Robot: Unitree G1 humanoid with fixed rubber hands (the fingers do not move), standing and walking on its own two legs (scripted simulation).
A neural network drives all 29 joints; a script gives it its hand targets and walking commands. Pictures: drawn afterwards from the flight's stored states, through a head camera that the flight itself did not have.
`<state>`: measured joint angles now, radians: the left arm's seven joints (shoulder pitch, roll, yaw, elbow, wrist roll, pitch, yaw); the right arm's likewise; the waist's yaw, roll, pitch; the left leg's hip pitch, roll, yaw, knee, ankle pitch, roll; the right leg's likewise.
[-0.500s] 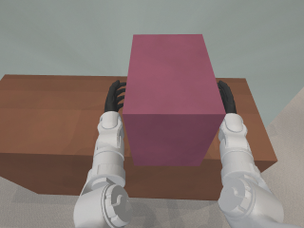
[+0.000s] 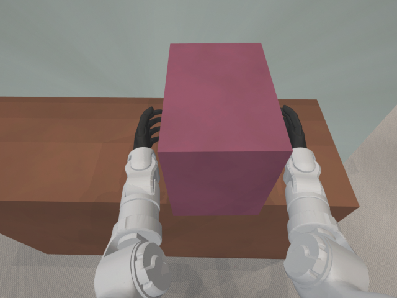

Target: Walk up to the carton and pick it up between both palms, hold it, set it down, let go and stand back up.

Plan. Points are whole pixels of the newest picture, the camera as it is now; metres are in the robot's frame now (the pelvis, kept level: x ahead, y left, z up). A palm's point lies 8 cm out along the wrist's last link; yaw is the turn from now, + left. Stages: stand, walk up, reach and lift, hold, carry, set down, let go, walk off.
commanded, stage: set down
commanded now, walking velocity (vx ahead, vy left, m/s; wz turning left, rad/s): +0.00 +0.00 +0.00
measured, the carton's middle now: (215, 132) +0.49 +0.02 +0.01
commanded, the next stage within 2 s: none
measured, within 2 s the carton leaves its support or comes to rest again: neither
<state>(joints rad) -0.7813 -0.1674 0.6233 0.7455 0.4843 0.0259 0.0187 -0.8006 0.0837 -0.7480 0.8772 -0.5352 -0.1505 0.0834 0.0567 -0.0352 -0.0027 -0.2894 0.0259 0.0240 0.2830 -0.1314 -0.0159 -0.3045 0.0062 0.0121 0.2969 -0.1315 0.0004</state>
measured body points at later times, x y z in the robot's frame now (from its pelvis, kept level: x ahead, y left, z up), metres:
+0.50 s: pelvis -0.01 -0.01 -0.02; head +0.06 +0.01 +0.42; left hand +0.44 +0.18 +0.05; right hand +0.47 -0.16 +0.05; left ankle +0.00 +0.13 -0.75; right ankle +0.00 -0.12 -0.75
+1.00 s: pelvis -0.04 -0.02 -0.03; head +0.03 -0.02 +0.42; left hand +0.38 +0.20 +0.03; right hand +0.42 -0.21 +0.02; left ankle +0.00 +0.13 -0.75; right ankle +0.00 -0.12 -0.75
